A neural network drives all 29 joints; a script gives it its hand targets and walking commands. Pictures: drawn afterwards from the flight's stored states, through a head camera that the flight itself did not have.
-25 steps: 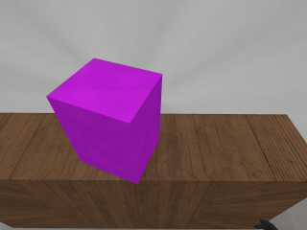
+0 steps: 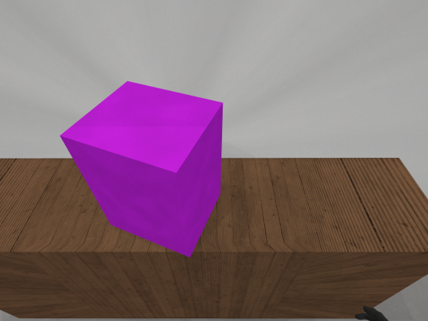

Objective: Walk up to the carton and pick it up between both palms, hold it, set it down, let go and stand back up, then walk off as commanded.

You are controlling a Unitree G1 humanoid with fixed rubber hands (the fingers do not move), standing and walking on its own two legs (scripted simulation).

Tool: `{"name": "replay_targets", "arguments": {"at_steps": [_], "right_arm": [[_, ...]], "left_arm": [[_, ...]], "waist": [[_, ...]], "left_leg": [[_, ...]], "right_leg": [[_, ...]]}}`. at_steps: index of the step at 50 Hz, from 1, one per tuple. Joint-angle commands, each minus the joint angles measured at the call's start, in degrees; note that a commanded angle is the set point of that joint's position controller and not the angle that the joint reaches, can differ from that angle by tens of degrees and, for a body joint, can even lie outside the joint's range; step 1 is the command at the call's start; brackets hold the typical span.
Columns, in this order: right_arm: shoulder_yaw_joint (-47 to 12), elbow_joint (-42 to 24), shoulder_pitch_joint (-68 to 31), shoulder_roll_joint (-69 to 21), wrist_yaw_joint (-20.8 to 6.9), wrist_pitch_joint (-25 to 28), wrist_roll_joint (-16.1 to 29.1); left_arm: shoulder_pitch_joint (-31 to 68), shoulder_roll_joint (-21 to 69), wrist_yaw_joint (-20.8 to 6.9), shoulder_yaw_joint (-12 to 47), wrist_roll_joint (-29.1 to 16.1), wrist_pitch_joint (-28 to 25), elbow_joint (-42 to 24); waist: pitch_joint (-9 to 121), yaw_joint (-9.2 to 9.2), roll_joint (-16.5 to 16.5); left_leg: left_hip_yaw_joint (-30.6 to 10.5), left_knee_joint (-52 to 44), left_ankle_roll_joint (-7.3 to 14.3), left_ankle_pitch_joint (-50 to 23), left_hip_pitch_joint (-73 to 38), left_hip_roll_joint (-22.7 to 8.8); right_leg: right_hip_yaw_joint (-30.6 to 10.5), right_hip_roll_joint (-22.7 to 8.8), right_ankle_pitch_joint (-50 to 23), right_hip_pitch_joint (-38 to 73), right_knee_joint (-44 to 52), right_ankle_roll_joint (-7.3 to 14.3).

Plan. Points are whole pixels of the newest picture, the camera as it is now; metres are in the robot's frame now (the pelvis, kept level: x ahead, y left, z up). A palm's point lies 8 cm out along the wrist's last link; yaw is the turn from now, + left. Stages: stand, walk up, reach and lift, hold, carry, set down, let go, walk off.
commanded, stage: walk up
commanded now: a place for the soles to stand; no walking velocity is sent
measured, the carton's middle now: (159, 171) +0.44 +0.12 +0.04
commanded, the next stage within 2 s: none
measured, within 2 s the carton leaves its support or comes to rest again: neither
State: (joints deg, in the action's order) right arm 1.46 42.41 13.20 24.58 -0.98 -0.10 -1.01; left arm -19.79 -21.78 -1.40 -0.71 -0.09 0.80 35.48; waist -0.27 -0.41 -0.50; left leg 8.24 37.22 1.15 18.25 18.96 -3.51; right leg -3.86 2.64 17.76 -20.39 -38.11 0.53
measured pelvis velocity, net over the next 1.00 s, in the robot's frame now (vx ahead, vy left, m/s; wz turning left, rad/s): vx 0.00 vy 0.00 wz -0.03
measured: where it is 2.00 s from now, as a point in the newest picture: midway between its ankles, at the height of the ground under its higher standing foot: outside the picture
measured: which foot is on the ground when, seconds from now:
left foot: down 0.00-1.00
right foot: down 0.00-1.00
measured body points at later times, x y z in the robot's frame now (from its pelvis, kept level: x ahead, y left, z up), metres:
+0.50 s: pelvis +0.00 +0.01 +0.00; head +0.01 +0.01 +0.45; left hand +0.10 +0.31 -0.09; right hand +0.11 -0.31 -0.09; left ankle +0.02 +0.11 -0.72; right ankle +0.02 -0.11 -0.72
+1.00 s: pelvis +0.00 +0.00 +0.00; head +0.00 +0.01 +0.45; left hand +0.11 +0.30 -0.10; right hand +0.10 -0.32 -0.09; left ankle +0.02 +0.11 -0.72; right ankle +0.02 -0.11 -0.72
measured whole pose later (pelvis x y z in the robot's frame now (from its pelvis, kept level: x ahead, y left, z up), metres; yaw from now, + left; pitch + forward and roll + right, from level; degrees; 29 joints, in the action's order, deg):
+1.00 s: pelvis +0.00 +0.00 +0.00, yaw -2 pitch -1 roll +0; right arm 1.3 42.4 13.8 24.5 -0.8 0.3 -1.0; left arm -19.6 -22.6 -1.4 -0.7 0.1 1.1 35.5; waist -1.4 -0.4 0.5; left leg 8.3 39.6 0.9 19.7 18.7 -4.3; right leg -3.8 3.2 17.8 -20.1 -38.9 0.9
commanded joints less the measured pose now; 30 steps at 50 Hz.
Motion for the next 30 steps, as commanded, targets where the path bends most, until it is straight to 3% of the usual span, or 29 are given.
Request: {"name": "replay_targets", "arguments": {"at_steps": [1,2,4,5,7,8,9,10,11,12,13,14,15,16,17,18,19,20,21,22,23,24,25,26,27,28,29,30], "right_arm": [[3.3,-6.0,-2.4,11.1,0.9,1.7,1.6],[3.2,-6.5,-2.2,11.0,0.9,2.1,1.7],[4.1,-6.1,-1.9,12.2,1.3,2.5,1.7],[3.9,-5.5,-2.1,11.8,1.4,2.7,1.5],[4.4,-5.8,-0.9,13.4,1.8,3.0,0.7],[4.5,-4.7,0.6,14.7,1.8,2.9,0.4],[4.6,-4.5,-0.3,15.1,1.8,2.7,0.6],[4.5,-4.9,-0.8,14.8,1.9,2.4,0.5],[4.5,-4.8,0.3,14.3,1.7,2.2,0.5],[4.4,-4.7,-0.6,13.5,1.4,2.0,0.9],[3.9,-5.1,-1.9,13.4,1.3,1.9,1.0],[3.7,-5.6,-2.5,12.3,1.4,1.6,1.3],[3.9,-5.8,-3.5,11.6,1.2,1.1,1.3],[3.2,-6.4,-3.7,10.5,1.3,1.1,2.0],[3.3,-6.8,-3.3,11.4,1.3,1.2,2.2],[2.9,-5.6,-1.6,10.1,1.5,1.6,1.6],[3.4,-5.2,-0.4,11.0,1.5,2.1,1.5],[3.2,-4.1,0.9,12.0,1.8,2.7,1.5],[4.3,-4.0,1.9,13.7,2.0,3.1,1.0],[4.6,-4.3,1.6,14.5,1.7,3.4,0.5],[4.5,-5.8,-1.3,14.7,2.1,3.2,0.3],[5.0,-5.0,-0.9,14.4,1.9,3.1,0.7],[5.3,-6.0,-0.1,15.1,2.0,2.8,-0.1],[5.2,-6.1,-1.9,15.5,1.8,2.4,0.0],[4.6,-6.5,-2.2,14.1,1.7,2.5,-0.1],[4.1,-6.5,-2.7,14.0,1.4,2.4,-0.1],[3.8,-5.7,-2.5,12.1,1.3,2.3,0.6],[3.8,-5.6,-2.0,12.2,1.1,1.9,0.9]], "left_arm": [[4.9,-14.1,0.5,-3.4,0.5,-1.1,-1.5],[6.1,-14.7,0.4,-3.7,0.6,-0.8,-2.1],[6.4,-15.1,0.3,-3.8,0.2,-0.6,-2.8],[7.5,-13.3,0.1,-3.2,0.1,-0.7,-2.8],[5.8,-13.3,-0.1,-3.1,-0.2,-0.9,-1.5],[4.9,-11.8,0.0,-3.3,-0.1,-0.7,-2.3],[4.2,-12.1,0.4,-4.0,0.0,-0.5,-2.0],[2.6,-12.8,0.5,-4.3,0.4,-0.6,-2.0],[2.0,-12.8,0.6,-4.1,0.4,-0.5,-2.0],[2.6,-13.7,0.5,-4.4,0.6,-0.5,-2.5],[3.0,-13.4,0.4,-4.3,0.8,-0.4,-1.4],[3.0,-14.8,0.5,-4.1,0.6,-0.5,-1.7],[3.0,-15.3,0.8,-4.4,0.4,-0.6,-1.2],[2.9,-16.9,0.5,-4.4,0.5,-0.7,-1.9],[2.6,-16.4,0.9,-4.3,0.2,-0.7,-1.8],[4.1,-15.2,0.7,-3.9,0.4,-0.5,-1.7],[6.0,-14.7,0.8,-3.7,0.3,-0.3,-1.9],[5.9,-15.2,0.9,-3.7,-0.1,-0.3,-2.3],[6.3,-13.8,0.3,-4.0,-0.3,-0.4,-2.3],[5.4,-11.3,0.2,-2.9,-0.2,-0.1,-2.0],[2.9,-12.0,0.2,-3.9,-0.2,0.0,-1.5],[3.0,-13.2,0.2,-4.1,1.1,0.3,-1.9],[4.2,-12.9,0.0,-4.9,1.1,0.4,-2.8],[2.3,-14.1,0.1,-5.0,1.3,0.2,-1.9],[1.8,-12.7,0.0,-4.4,1.0,-0.1,-1.8],[0.3,-13.1,0.1,-4.3,0.8,-0.4,-1.5],[0.4,-14.8,0.3,-4.4,1.2,-1.0,-0.4],[3.4,-16.0,0.4,-4.4,0.9,-1.2,-0.8]], "waist": [[0.6,-0.45,7.9],[0.8,-0.99,9.0],[1.2,-0.89,6.9],[0.5,-1.07,3.9],[4.5,-1.76,1.7],[3.0,-0.83,-2.3],[1.9,0.1,-2.0],[2.4,0.16,0.4],[3.6,-0.68,1.9],[2.9,0.23,-0.3],[1.9,0.3,1.4],[3.6,-0.09,3.0],[0.0,0.18,5.5],[0.3,0.66,9.7],[-0.8,0.97,10.2],[0.3,-0.72,7.5],[0.3,-0.55,8.8],[-0.2,-0.97,8.0],[2.1,-1.85,2.1],[1.2,-1.33,-4.3],[-1.6,0.19,-7.3],[0.3,-0.33,-3.2],[0.5,-0.79,-4.7],[-1.7,-0.18,-5.9],[-0.8,0.45,-6.4],[-0.7,1.38,-5.3],[0.8,1.09,2.2],[1.0,0.14,5.5]], "left_leg": [[-5.9,-2.0,1.1,6.2,-6.1,-1.1],[-7.3,-2.6,1.5,6.5,-7.7,-0.7],[-7.2,-6.3,2.0,3.3,-10.3,-2.7],[-8.5,-8.4,2.3,1.5,-12.1,-3.9],[-11.7,-10.5,5.0,-4.2,-17.9,-10.4],[-13.3,-13.5,6.6,-4.7,-14.7,-13.8],[-13.8,-14.0,9.0,-6.2,-12.8,-17.0],[-13.8,-12.3,9.7,-10.7,-11.1,-19.1],[-10.3,-10.8,9.5,-9.2,-12.5,-17.3],[-7.6,-8.2,5.8,-4.9,-10.3,-12.5],[-5.3,-5.4,3.8,-2.6,-7.7,-9.0],[-5.0,-2.2,3.2,-0.2,-7.7,-6.6],[-4.3,0.1,1.4,4.7,-3.2,-2.1],[-6.1,1.8,1.0,7.6,-3.0,-0.2],[-6.6,1.3,0.5,10.2,-1.5,1.2],[-7.9,-2.9,0.4,6.5,-5.9,0.6],[-8.7,-6.3,0.6,5.3,-6.3,-0.7],[-8.4,-8.8,1.9,0.5,-11.1,-3.2],[-12.9,-12.4,3.4,1.9,-14.2,-8.5],[-18.3,-17.5,6.9,0.5,-14.7,-15.4],[-19.1,-18.7,10.9,-2.5,-10.7,-21.5],[-18.3,-17.6,12.1,-0.4,-8.1,-22.2],[-16.2,-18.5,12.1,1.6,-7.5,-20.9],[-16.3,-16.8,11.9,1.9,-6.2,-22.7],[-14.0,-15.3,10.9,-3.5,-7.1,-20.1],[-8.6,-11.2,7.0,-4.5,-5.5,-16.5],[-3.9,-2.6,2.5,-6.0,-5.2,-9.4],[-3.9,1.9,0.6,-0.4,-1.6,-3.4]], "right_leg": [[-19.8,-9.4,-9.5,-1.9,16.0,6.8],[-20.9,-9.6,-8.6,-4.1,16.7,7.5],[-17.0,-7.9,-9.1,-4.4,14.9,5.5],[-15.2,-7.0,-9.5,-7.1,13.9,4.3],[-10.6,-5.6,-13.5,-7.0,7.7,1.6],[-6.2,-3.2,-10.8,-5.4,2.8,0.8],[-4.1,-3.6,-7.1,-4.3,0.3,0.5],[-3.3,-4.1,-5.5,-1.6,0.2,0.0],[-3.7,-4.6,-7.0,-1.3,1.8,0.6],[-6.3,-5.4,-11.8,-0.1,5.9,1.6],[-8.1,-5.9,-13.2,1.5,9.0,3.2],[-13.7,-7.6,-15.8,1.4,11.0,4.1],[-18.7,-9.1,-15.7,1.2,13.8,4.9],[-22.7,-10.3,-14.4,0.5,17.2,5.7],[-24.5,-11.2,-11.4,1.1,18.1,8.2],[-23.4,-11.4,-12.1,-0.8,17.7,8.8],[-19.9,-9.9,-9.4,-0.9,16.1,6.9],[-16.9,-8.3,-12.4,-4.2,13.2,5.4],[-12.3,-5.2,-10.5,-6.6,8.7,2.5],[-7.6,-2.2,-2.7,-9.8,2.3,0.6],[-2.2,-2.6,5.8,-6.7,-3.5,-0.7],[-1.2,-4.0,8.1,-3.6,-5.3,-0.7],[-0.4,-3.7,9.3,-3.6,-7.4,0.1],[0.0,-4.6,8.8,-3.6,-5.9,-0.6],[-1.2,-4.8,5.8,-2.3,-2.5,0.0],[-2.6,-5.8,-2.0,1.9,5.8,0.5],[-10.6,-7.9,-14.2,4.6,11.9,2.0],[-19.5,-10.6,-15.8,5.4,14.2,4.6]]}}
